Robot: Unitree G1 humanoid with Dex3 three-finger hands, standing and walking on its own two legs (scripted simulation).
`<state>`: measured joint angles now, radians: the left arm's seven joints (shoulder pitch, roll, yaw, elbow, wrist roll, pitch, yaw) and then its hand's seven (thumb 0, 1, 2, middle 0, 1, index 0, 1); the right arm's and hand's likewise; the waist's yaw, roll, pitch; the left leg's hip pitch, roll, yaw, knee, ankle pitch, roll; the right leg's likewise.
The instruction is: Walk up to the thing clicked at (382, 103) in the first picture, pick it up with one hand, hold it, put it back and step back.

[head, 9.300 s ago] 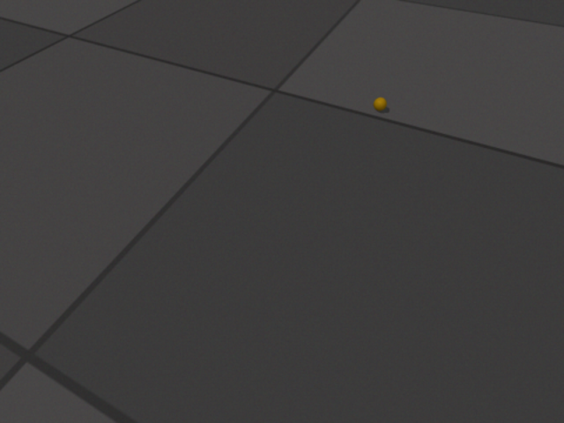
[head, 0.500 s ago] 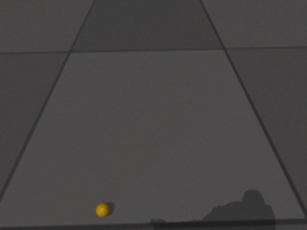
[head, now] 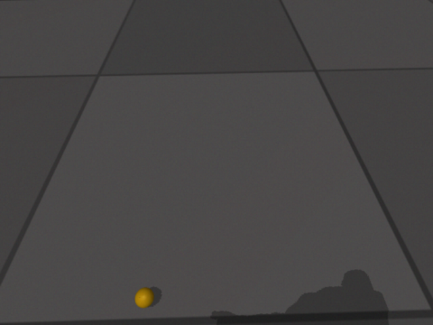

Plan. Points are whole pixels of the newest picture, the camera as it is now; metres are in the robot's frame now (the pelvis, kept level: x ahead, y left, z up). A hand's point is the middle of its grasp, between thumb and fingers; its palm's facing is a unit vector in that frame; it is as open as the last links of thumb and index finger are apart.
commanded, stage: stand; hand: left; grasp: from above
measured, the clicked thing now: (144, 297) +0.36 +0.33 -0.74
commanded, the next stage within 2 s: rise first in 0.38 s
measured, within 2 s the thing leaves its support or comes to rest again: neither
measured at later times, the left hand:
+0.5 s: hand out of the picture +0.07 +0.26 -0.16, palm faces -0.02 -0.94 -0.34, open 7.4 cm
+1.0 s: hand out of the picture +0.13 +0.27 -0.23, palm faces -0.11 -0.90 -0.43, open 13.5 cm
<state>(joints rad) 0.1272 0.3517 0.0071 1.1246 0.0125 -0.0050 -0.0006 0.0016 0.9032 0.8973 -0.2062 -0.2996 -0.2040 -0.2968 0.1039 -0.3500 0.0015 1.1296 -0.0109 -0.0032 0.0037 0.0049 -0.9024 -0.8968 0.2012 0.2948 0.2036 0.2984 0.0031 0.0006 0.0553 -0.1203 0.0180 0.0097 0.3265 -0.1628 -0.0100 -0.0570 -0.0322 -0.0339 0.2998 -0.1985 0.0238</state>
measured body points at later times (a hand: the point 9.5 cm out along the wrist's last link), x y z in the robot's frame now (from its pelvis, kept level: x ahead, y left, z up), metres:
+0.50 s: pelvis +0.00 +0.00 +0.00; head +0.01 +0.00 +0.45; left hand +0.07 +0.30 -0.13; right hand +0.08 -0.30 -0.13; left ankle +0.01 +0.12 -0.75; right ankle -0.02 -0.13 -0.75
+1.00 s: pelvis -0.02 +0.00 -0.08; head +0.08 +0.01 +0.36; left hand +0.14 +0.32 -0.20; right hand +0.10 -0.26 -0.19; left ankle +0.01 +0.12 -0.75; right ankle -0.02 -0.13 -0.75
